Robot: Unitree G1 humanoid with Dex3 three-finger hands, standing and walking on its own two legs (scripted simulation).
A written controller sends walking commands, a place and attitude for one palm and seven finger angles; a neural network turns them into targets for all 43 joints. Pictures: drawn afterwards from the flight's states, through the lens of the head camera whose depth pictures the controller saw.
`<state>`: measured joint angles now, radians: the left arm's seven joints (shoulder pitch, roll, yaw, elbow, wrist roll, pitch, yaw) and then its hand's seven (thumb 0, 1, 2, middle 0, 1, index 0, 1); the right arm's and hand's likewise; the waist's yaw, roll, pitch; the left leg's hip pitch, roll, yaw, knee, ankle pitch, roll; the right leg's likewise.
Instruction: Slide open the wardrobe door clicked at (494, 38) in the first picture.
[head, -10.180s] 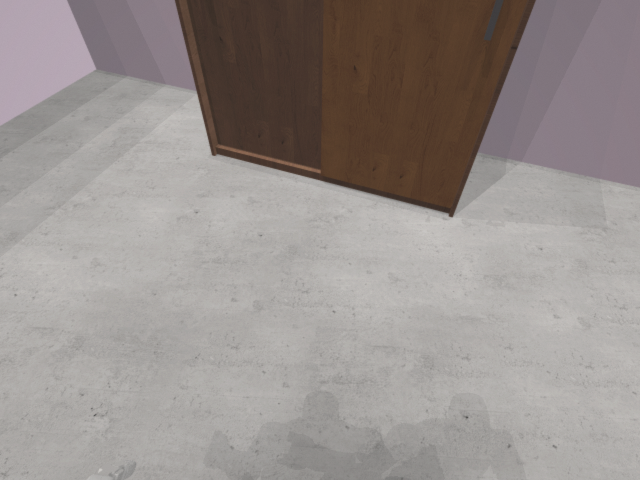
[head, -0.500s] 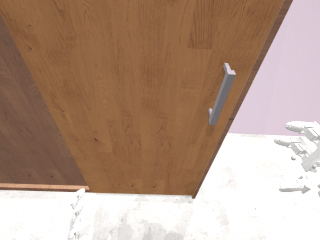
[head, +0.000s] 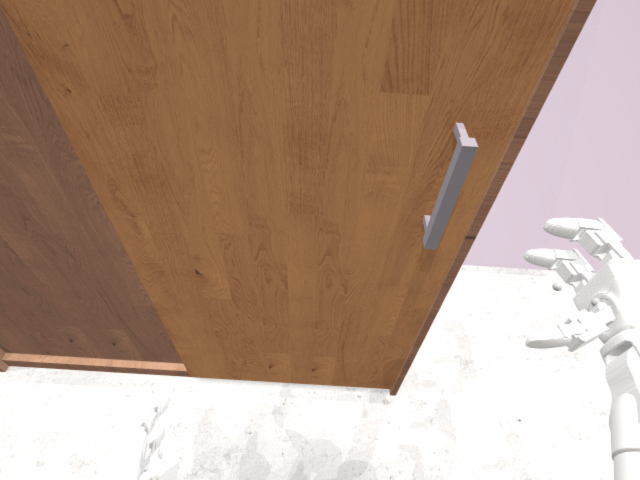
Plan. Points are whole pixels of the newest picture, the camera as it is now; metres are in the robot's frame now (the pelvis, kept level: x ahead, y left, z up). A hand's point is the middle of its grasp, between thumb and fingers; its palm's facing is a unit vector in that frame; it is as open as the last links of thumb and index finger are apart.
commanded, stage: move the hooked fingers beside the handle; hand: right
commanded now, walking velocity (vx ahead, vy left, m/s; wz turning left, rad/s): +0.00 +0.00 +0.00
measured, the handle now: (444, 190) +0.49 -0.14 +0.12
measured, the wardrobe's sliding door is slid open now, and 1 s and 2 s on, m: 0.00 0.00 0.00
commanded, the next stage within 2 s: feel for the door with the fingertips in 1.78 s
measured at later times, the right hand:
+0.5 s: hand (532, 252) +0.37 -0.23 +0.12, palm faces +0.02 +1.00 -0.01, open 14.0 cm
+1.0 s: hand (502, 221) +0.43 -0.21 +0.12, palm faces +0.00 +1.00 +0.01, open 14.0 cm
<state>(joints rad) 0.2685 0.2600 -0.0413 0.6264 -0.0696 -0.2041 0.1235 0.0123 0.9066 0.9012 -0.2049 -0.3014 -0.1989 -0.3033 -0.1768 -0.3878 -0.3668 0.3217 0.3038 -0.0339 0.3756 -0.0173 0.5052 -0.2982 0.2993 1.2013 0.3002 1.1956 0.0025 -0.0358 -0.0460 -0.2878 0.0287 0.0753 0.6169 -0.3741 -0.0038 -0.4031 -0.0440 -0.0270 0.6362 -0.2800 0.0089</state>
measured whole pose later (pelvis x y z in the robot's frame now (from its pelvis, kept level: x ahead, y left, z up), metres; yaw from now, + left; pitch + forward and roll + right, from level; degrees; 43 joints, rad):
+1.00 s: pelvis +0.00 +0.00 +0.00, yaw +1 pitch +7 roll +1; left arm 0.33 0.27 -0.02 0.65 -0.06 -0.04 0.08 0.01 0.91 0.90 -0.20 -0.30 -0.20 -0.30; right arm -0.59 -0.43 -0.34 0.80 0.22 -0.14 0.30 -0.02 0.50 -0.30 0.30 1.20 0.30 1.20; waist 0.07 -0.02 -0.06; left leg -0.39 0.02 0.06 0.65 -0.38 0.00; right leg -0.51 -0.06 -0.04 0.68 -0.30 0.01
